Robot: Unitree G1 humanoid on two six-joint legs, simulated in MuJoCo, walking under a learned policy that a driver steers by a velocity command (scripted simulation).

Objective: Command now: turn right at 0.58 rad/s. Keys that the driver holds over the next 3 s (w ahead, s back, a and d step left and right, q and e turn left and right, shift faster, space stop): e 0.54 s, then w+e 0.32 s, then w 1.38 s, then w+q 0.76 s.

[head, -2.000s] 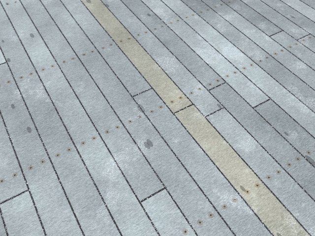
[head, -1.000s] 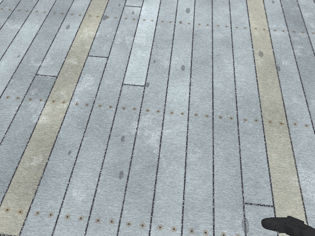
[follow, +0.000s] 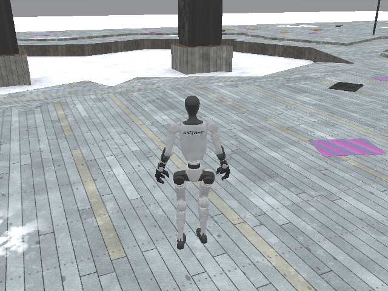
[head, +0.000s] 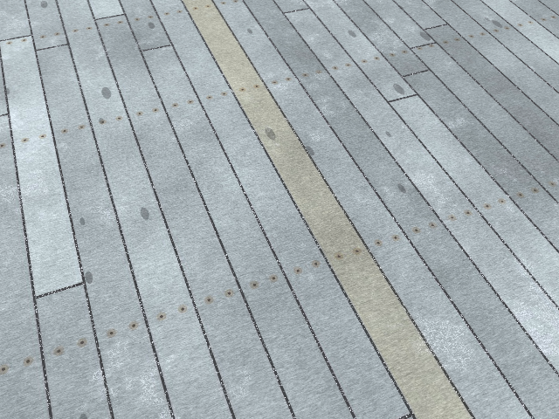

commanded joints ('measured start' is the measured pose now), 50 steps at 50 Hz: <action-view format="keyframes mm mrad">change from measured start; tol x32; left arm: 1 -13 75 20 -87 -7 -21 14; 50 65 113 -17 -62 23 -105 -10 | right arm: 1 -2 -267 -63 -80 -29 -16 -13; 50 139 -187 -57 -40 -19 -75 44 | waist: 1 -21 302 -7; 20 -31 214 -78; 23 1 -261 -72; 50 -63 105 80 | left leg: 1 90 441 -480 -370 -88 192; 6 96 255 -68 -208 442 162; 18 208 336 45 -87 579 168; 21 90 308 124 77 402 68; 23 -349 50 184 456 -366 -55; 25 -349 92 29 621 -281 -49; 39 -309 52 21 216 -22 -56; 45 170 7 34 -82 63 -6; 48 397 449 -696 -372 -550 164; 50 251 374 -525 -353 -464 169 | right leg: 1 -231 52 -95 286 -397 38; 6 -165 -61 -122 708 -246 77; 19 71 -112 -273 145 -279 41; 24 388 -540 313 -151 515 -283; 32 297 -295 216 -298 -313 -204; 43 158 -273 359 -237 -327 -200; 50 -348 -94 -7 560 -281 -51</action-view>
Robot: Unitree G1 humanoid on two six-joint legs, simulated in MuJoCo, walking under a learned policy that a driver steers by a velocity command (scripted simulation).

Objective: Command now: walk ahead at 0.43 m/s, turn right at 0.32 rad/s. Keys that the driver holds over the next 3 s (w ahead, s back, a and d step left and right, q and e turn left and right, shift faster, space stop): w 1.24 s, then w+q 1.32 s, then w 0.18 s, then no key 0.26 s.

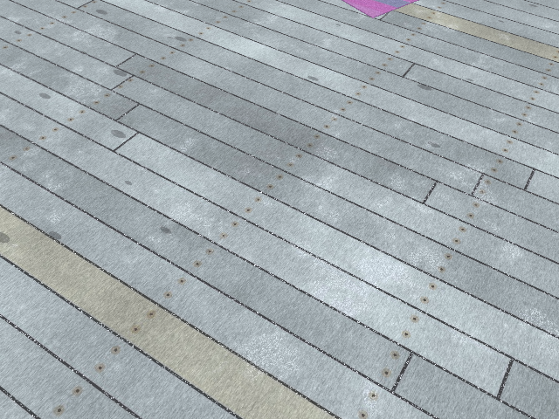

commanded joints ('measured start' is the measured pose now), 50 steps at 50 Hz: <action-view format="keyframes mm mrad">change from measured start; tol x32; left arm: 1 -80 86 12 -69 16 -33 -17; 14 -386 24 -41 -151 12 -22 -47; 20 102 245 30 -15 46 -42 11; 50 48 64 -12 151 -4 -71 19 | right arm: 1 130 -111 -34 2 9 -13 7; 20 349 8 4 107 46 -19 17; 41 -271 -21 15 -7 11 12 44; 47 306 -186 -47 155 -25 -16 -7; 50 82 -115 -40 128 31 0 14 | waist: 1 -50 81 142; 16 -34 142 72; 20 69 -258 -283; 50 -75 73 -41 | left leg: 1 218 295 -401 -326 -275 99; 17 248 243 -38 -104 781 89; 21 -366 21 -46 773 -224 39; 45 -54 -16 127 31 95 101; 48 632 476 -682 -164 12 343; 50 367 395 -469 -241 -34 294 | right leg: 1 -398 -90 11 167 96 -3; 9 -433 -151 -177 49 306 76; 18 214 -75 -263 -360 306 -42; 20 615 -564 460 -529 2 -184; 26 179 -342 59 -656 454 -115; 45 426 -319 -154 -378 1254 -64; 47 107 -220 -222 140 731 -35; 48 -239 -11 -206 491 -47 4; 50 -354 -127 -103 491 83 -16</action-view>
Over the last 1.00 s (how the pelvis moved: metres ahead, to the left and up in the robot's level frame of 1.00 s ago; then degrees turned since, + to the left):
0.09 -0.04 0.00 -34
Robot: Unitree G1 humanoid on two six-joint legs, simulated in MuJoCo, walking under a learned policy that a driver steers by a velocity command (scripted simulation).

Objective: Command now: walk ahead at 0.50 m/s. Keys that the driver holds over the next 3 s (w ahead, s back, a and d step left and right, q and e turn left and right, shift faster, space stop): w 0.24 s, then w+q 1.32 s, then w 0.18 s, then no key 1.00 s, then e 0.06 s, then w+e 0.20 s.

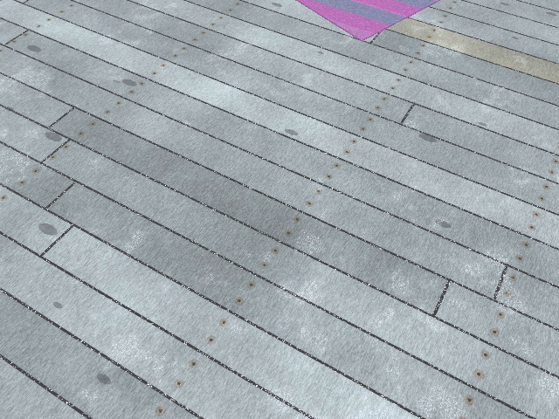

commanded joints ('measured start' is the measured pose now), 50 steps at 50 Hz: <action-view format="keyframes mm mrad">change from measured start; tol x16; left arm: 1 -37 117 29 -85 2 -21 -6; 18 -479 60 8 -235 9 15 -31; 24 22 273 81 -147 56 -32 14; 29 -195 70 39 -163 9 -20 6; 50 -12 172 68 -105 8 10 19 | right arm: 1 172 -106 -39 33 14 -2 1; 25 416 -66 -30 108 45 -15 -20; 45 -120 -39 -31 -89 -15 52 61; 50 318 -176 -96 28 -33 32 21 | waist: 1 -63 7 -44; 20 -72 90 17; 25 62 -215 -394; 29 -39 -72 -40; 45 -6 -61 36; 50 -199 29 -244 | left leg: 1 370 358 -496 -363 -33 188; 13 290 195 -170 -458 288 86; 22 408 214 -236 -111 599 55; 23 279 158 -198 100 479 34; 25 -189 -24 -129 619 -367 -9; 26 -227 50 -177 672 -300 2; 39 -249 143 -81 275 157 -57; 45 -186 93 15 80 52 9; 48 -1 -12 61 34 -99 73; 50 432 66 -133 -100 -151 154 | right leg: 1 -460 -97 66 239 80 -10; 19 -430 -108 -40 -445 335 63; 23 139 -131 21 -593 269 -15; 24 461 -431 387 -624 136 -99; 25 459 -533 632 -730 114 -152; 29 30 -360 200 -849 175 -56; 33 -2 -345 42 -893 333 -61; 45 206 -350 -228 -802 715 -35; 48 261 -351 -270 -516 1108 -21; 50 -5 -312 -292 -12 764 33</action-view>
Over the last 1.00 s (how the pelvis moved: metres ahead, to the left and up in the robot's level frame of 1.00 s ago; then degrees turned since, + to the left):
0.53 -0.05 -0.01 -3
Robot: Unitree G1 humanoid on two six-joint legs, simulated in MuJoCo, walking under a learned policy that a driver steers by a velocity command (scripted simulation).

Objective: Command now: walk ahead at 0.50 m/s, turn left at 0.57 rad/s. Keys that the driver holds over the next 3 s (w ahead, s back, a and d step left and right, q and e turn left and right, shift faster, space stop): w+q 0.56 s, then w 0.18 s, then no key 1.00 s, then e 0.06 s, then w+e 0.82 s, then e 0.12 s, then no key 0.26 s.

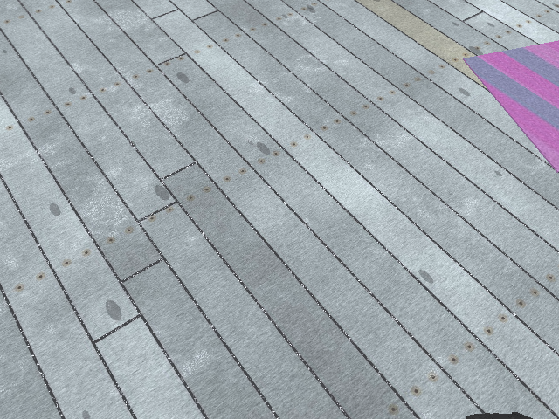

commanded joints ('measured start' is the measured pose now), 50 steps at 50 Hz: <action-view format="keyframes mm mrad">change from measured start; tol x32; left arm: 1 6 66 12 -168 -19 -8 -21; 22 -531 112 -5 -363 4 15 -49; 28 -19 318 52 -283 45 -18 4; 50 51 84 -11 -131 -21 -10 -22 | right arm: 1 367 -318 -99 37 1 -4 -36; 50 356 -202 -1 22 -24 -57 -49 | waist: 1 -131 303 -331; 22 -145 74 -12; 29 -4 -267 -386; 50 -81 162 -268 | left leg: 1 804 354 -737 -210 -152 264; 8 317 183 -405 -350 355 144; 26 373 86 -461 -1 660 -23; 28 -33 -109 -297 540 -156 -82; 30 -172 -30 -269 708 -257 -77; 48 250 -2 -101 -144 195 -101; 50 585 330 -384 -83 881 -13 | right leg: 1 -693 70 99 879 -93 -9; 22 -718 66 349 97 376 -3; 26 -233 129 335 -63 300 -68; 29 212 -366 1132 -244 16 -258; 43 -221 -78 306 -291 906 -179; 48 -168 -70 329 -82 821 -118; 50 -360 30 252 237 194 -55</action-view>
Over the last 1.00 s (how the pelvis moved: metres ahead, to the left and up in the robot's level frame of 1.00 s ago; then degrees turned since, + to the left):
0.51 0.03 -0.01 23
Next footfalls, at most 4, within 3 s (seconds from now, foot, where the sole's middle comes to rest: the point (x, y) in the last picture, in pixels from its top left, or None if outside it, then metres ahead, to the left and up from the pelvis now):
0.54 right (315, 398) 0.49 -0.04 -0.75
0.98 left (198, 355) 0.58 0.24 -0.75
1.32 right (286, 347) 0.61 0.03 -0.75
2.16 right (287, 318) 0.69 0.03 -0.75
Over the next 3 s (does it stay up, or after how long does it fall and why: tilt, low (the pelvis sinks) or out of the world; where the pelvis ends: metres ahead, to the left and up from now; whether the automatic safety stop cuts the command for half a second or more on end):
stays up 0.99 0.14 0.02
